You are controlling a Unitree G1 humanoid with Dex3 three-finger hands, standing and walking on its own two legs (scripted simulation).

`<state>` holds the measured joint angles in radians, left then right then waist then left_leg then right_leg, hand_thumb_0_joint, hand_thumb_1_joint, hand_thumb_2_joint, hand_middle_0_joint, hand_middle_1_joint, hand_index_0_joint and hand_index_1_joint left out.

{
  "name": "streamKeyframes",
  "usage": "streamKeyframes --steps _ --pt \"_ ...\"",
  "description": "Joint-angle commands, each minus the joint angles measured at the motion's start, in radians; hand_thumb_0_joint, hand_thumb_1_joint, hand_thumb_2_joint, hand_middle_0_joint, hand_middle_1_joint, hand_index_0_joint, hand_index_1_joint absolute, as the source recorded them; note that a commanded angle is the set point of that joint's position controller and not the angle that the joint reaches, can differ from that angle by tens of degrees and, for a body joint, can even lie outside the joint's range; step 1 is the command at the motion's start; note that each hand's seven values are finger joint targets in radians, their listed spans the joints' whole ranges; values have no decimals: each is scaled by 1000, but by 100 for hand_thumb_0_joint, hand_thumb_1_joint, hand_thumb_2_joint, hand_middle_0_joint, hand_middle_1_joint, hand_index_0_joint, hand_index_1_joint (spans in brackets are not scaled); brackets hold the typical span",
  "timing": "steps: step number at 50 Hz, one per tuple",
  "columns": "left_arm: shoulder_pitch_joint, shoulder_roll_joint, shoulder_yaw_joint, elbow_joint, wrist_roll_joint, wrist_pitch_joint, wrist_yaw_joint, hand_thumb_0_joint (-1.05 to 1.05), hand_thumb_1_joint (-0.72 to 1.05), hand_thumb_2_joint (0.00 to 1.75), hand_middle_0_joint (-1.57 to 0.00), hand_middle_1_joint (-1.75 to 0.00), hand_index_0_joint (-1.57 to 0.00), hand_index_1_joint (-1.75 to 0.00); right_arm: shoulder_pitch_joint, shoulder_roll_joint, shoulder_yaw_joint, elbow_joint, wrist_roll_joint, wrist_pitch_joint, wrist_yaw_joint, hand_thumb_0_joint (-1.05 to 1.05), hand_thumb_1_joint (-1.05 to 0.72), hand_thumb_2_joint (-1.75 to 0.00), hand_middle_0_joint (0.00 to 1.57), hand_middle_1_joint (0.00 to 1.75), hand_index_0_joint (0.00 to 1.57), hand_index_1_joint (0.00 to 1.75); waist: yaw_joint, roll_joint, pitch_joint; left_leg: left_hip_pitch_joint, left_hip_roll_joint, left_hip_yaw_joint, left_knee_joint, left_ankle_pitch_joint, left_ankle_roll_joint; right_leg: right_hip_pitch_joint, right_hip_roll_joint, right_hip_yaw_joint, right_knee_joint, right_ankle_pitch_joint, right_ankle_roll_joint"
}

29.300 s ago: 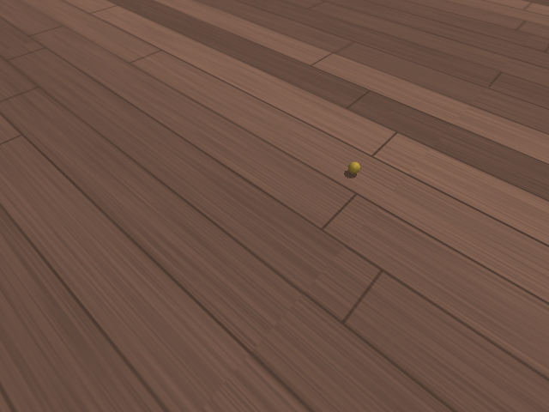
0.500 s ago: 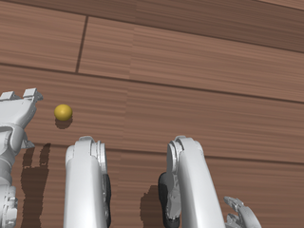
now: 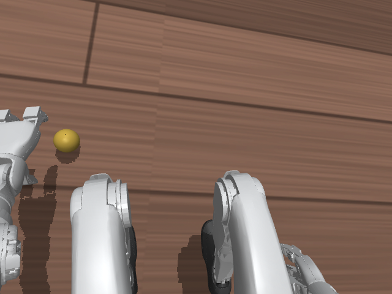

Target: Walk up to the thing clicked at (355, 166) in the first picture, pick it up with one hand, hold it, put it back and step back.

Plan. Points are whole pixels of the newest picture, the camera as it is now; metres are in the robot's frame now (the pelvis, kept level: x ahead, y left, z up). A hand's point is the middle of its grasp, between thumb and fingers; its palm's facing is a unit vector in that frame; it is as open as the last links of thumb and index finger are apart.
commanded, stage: rise first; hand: left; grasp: from above
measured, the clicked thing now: (66, 140) +0.44 +0.32 -0.30
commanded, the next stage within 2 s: none
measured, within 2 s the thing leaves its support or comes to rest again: neither
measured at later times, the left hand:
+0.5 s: hand (35, 151) +0.38 +0.34 -0.19, palm faces -0.45 -0.11 -0.89, open 14.1 cm
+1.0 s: hand (38, 148) +0.39 +0.34 -0.20, palm faces -0.45 -0.11 -0.89, open 14.1 cm
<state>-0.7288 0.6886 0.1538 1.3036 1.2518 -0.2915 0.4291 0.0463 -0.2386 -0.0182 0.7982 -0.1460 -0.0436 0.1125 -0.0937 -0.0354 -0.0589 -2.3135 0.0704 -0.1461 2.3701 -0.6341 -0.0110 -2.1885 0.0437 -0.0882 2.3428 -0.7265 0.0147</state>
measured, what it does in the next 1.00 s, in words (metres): stands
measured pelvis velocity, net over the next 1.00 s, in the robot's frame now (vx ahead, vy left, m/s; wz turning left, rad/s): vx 0.00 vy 0.00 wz -0.03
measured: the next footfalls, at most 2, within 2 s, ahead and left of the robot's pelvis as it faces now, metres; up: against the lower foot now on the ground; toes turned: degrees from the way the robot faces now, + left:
none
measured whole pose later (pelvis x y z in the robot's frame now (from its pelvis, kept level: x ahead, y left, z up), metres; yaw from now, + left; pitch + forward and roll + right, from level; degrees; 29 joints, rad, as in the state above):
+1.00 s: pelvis +0.00 +0.00 -0.02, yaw -2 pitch +31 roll -8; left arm -0.78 0.76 0.18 1.41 1.27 -0.29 0.47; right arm 0.05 -0.25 0.05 0.80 -0.18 -0.06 0.13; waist -0.15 -0.05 -0.01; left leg -2.36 0.07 -0.18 2.45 -0.65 -0.02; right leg -2.22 0.06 -0.11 2.40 -0.73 0.02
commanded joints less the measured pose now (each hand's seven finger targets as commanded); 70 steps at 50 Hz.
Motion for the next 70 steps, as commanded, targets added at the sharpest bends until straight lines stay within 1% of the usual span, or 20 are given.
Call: streamKeyframes --steps 1,9,17,18,23,25,27,29,33,41,46,52,53,55,60,62,64,66,68,70 --pt "-234 288 49 -125 -26 7 36 0 -53 98 -7 -101 -8 -101 169 -223 -65 -26 -4 -9 -12 0 -90 -90 20 30 20 30 17 222 -663 561 -29 99 -211 112 35 236 30 -56 -278 192 -50" --pt "-233 302 63 -129 -29 1 33 0 -53 98 -7 -101 -8 -100 182 -229 -61 -20 -9 -2 -7 0 -90 -90 20 30 20 30 10 208 -678 539 -28 96 -187 147 38 268 34 -59 -264 230 -45" --pt "-229 292 47 -82 -20 -6 41 0 -54 100 -7 -101 -7 -101 178 -244 -49 -24 -15 -5 0 0 -90 -90 20 30 20 30 -10 231 -618 520 -25 85 -189 102 33 217 34 -75 -246 190 -49" --pt "-236 301 51 -104 -21 -10 43 0 -54 99 -7 -102 -7 -101 171 -241 -47 -26 -14 -3 -1 0 -90 -90 20 30 20 30 5 238 -631 524 -25 85 -195 97 32 216 37 -74 -246 183 -52" --pt "-240 301 50 -96 -16 -8 56 0 -53 98 -6 -103 -7 -102 171 -239 -46 -19 -17 -4 -1 0 -90 -90 20 30 20 30 0 244 -646 526 -26 89 -177 117 31 225 39 -70 -240 204 -49" --pt "-258 298 46 -81 -9 -7 62 0 -54 99 -6 -103 -7 -102 180 -248 -42 -16 -22 -6 1 0 -90 -90 20 30 20 30 -20 241 -640 524 -25 84 -169 124 32 221 38 -78 -230 213 -48" --pt "-275 310 50 -94 -11 -6 68 0 -61 106 -8 -98 -5 -101 169 -243 -40 -19 -21 -6 0 0 -90 -90 20 30 20 30 -10 246 -651 532 -24 84 -165 125 33 215 38 -74 -231 216 -48" --pt "-253 302 48 -42 -6 1 71 0 -54 100 -8 -101 -8 -101 174 -247 -33 -20 -27 -9 2 0 -90 -90 20 30 20 30 -20 242 -614 502 -27 87 -168 107 33 214 39 -75 -234 200 -47" --pt "-298 323 53 -61 -7 1 74 0 -55 101 -7 -101 -7 -101 167 -251 -30 -17 -27 -14 2 0 -90 -90 20 30 20 30 -23 267 -641 519 -26 82 -161 104 30 204 37 -80 -218 196 -49" --pt "-290 313 38 3 -11 4 72 0 -55 100 -7 -102 -7 -102 159 -252 -13 -19 -35 -21 3 0 -90 -90 20 30 20 30 -38 238 -584 468 -29 78 -154 65 33 191 40 -85 -222 162 -48" --pt "-289 354 64 -15 -7 4 76 0 -53 99 -9 -100 -9 -101 176 -258 -8 -15 -40 -26 6 0 -90 -90 20 30 20 30 -33 251 -614 489 -27 81 -139 113 32 225 39 -82 -211 211 -43" --pt "-289 368 64 -19 -4 3 71 0 -55 100 -8 -102 -8 -102 167 -256 -4 -17 -43 -20 9 0 -90 -90 20 30 20 30 -29 292 -632 502 -23 77 -135 130 28 220 44 -85 -198 229 -46" --pt "-303 371 75 -25 -5 2 73 0 -55 100 -8 -101 -7 -101 175 -262 -3 -17 -47 -20 9 0 -90 -90 20 30 20 30 -40 279 -631 501 -25 72 -135 128 29 217 42 -95 -195 227 -45" --pt "-305 358 55 -7 -7 3 67 0 -55 100 -7 -102 -7 -103 168 -260 1 -19 -50 -20 10 0 -90 -90 20 30 20 30 -47 269 -600 479 -23 72 -135 102 31 206 45 -92 -206 207 -44" --pt "-299 383 73 -32 -11 -1 59 0 -54 100 -8 -101 -8 -101 174 -269 4 -19 -52 -20 11 0 -90 -90 20 30 20 30 -33 292 -628 502 -25 71 -139 115 27 221 43 -94 -197 213 -45" --pt "-288 361 49 -6 -9 3 50 0 -54 100 -8 -101 -8 -102 167 -265 5 -23 -50 -18 11 0 -90 -90 20 30 20 30 -45 279 -609 490 -23 69 -133 116 30 214 46 -96 -200 220 -43" --pt "-305 387 64 -38 -9 -2 49 0 -54 100 -8 -101 -8 -101 171 -267 3 -23 -45 -13 11 0 -90 -90 20 30 20 30 -34 286 -631 497 -26 70 -135 120 30 222 45 -92 -201 223 -44" --pt "-281 354 44 -6 -9 -1 46 0 -55 100 -7 -102 -7 -102 171 -266 3 -18 -48 -16 10 0 -90 -90 20 30 20 30 -42 285 -599 495 -25 69 -136 116 28 206 44 -96 -196 220 -44" --pt "-300 367 52 -38 -8 -5 47 0 -55 100 -8 -102 -7 -102 175 -271 2 -21 -48 -14 13 0 -90 -90 20 30 20 30 -47 282 -615 499 -24 66 -137 123 28 218 45 -98 -201 228 -43" --pt "-299 380 62 -64 -9 -4 49 0 -55 100 -8 -102 -8 -102 173 -268 -1 -24 -44 -14 12 0 -90 -90 20 30 20 30 -31 300 -643 524 -24 67 -145 135 26 223 45 -97 -199 237 -44"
